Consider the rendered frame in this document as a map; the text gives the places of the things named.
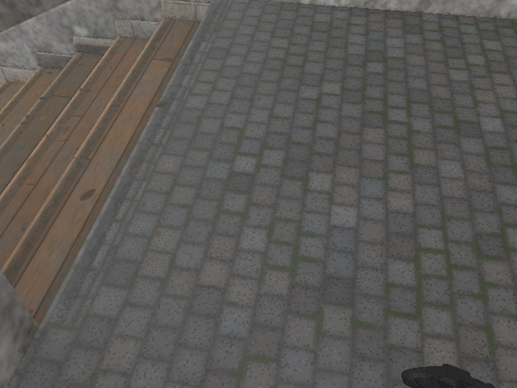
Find right robot hand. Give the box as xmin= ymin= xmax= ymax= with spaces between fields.
xmin=401 ymin=364 xmax=495 ymax=388

